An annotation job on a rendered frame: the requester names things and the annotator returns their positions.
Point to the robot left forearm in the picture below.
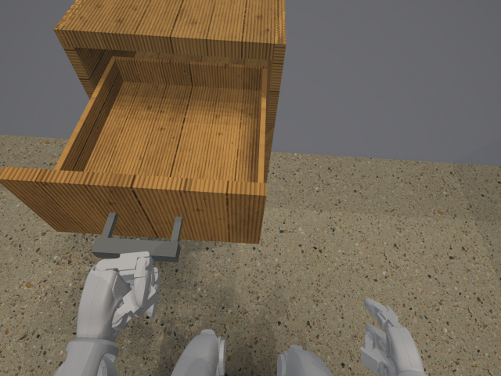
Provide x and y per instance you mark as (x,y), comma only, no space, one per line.
(89,357)

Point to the robot right shin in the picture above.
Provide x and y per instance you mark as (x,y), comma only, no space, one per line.
(295,347)

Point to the robot right hand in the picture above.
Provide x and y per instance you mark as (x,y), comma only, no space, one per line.
(396,352)

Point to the drawer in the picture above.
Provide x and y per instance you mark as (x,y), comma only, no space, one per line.
(159,139)

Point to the handle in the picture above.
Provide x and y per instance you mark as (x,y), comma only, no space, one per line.
(161,251)

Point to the robot left hand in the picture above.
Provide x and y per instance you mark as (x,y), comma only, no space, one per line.
(131,279)

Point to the left robot thigh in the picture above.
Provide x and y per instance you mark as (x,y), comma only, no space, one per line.
(203,356)

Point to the cabinet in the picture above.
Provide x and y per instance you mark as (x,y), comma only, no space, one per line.
(246,32)

